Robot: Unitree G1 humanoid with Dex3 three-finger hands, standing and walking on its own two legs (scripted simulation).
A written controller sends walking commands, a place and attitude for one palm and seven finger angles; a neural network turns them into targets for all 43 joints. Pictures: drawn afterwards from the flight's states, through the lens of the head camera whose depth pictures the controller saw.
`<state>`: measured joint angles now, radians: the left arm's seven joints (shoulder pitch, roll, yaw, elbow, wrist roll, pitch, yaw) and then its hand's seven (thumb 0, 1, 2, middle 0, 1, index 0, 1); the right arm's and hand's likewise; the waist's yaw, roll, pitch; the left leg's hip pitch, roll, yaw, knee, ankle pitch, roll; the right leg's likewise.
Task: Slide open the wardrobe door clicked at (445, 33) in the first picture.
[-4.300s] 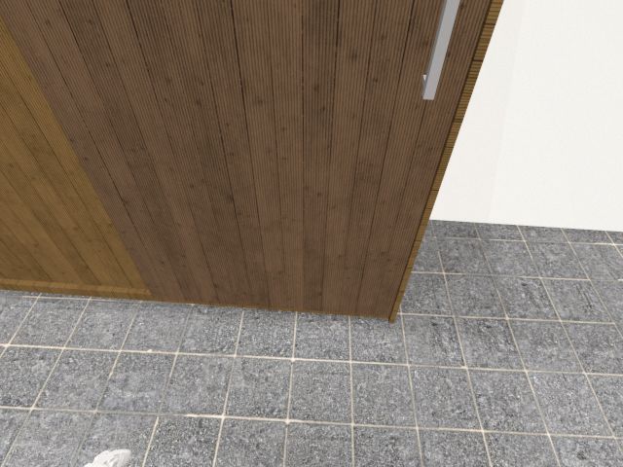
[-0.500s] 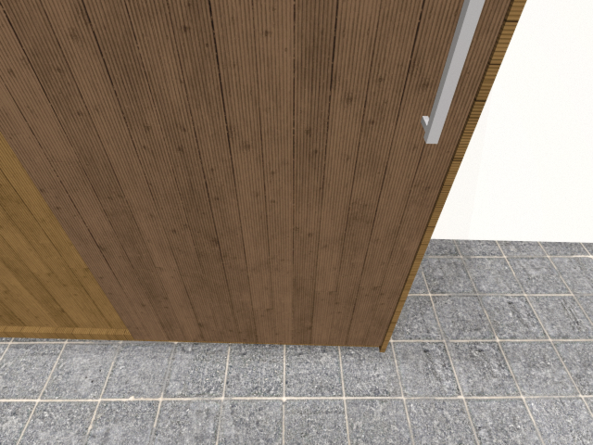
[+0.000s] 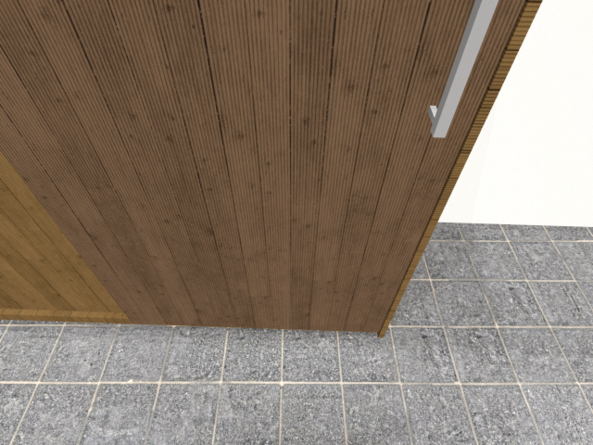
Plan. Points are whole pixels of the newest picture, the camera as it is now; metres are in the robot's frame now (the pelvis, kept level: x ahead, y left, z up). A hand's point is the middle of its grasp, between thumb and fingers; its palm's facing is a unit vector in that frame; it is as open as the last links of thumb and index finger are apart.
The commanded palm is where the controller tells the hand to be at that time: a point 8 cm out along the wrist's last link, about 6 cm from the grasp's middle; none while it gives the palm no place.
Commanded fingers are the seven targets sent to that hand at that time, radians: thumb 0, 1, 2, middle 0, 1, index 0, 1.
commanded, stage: look again from close up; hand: right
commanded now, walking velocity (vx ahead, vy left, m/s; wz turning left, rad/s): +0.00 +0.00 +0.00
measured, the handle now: (460, 52) +0.57 -0.19 +0.26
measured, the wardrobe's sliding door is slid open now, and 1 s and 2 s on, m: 0.00 0.00 0.00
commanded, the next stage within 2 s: raise the hand with hooked fingers in 0.92 s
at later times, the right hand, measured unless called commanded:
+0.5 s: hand out of the picture +0.08 -0.19 -0.17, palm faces +0.00 +0.97 -0.23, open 7.4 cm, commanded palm none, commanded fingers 0.00 -0.90 -0.90 0.20 0.30 0.20 0.30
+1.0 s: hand out of the picture +0.07 -0.19 -0.17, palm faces +0.00 +0.97 -0.22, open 7.4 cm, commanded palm none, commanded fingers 0.00 -0.90 -0.90 0.20 0.30 0.20 0.30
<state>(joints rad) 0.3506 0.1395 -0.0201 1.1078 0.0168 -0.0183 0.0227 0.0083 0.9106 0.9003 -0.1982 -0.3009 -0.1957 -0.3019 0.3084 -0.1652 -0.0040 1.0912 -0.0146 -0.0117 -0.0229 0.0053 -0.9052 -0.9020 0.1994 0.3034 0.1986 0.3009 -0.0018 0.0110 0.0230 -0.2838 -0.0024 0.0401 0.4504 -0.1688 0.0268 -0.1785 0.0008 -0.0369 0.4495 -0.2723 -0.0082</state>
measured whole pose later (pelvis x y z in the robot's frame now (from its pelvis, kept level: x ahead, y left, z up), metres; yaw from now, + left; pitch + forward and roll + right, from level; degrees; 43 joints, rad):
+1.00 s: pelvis +0.04 +0.01 +0.00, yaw +0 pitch -1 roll +0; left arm 0.24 0.19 -0.02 1.14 0.02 -0.02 0.03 0.01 0.91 0.90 -0.20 -0.30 -0.20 -0.30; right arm 0.21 -0.21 0.00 1.10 -0.01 -0.02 -0.02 0.00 -0.90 -0.90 0.20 0.30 0.20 0.30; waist 0.00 0.01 0.04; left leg -0.19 -0.02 0.04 0.42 -0.22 0.03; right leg -0.07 -0.01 -0.03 0.38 -0.30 0.01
